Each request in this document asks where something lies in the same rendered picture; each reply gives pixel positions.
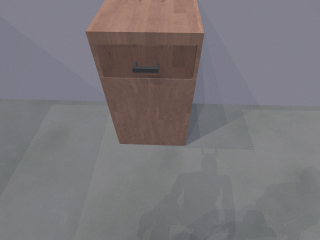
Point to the drawer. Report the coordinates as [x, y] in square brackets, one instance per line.
[175, 61]

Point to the cabinet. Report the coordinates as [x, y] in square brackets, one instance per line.
[148, 111]

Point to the handle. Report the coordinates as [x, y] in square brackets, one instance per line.
[145, 69]

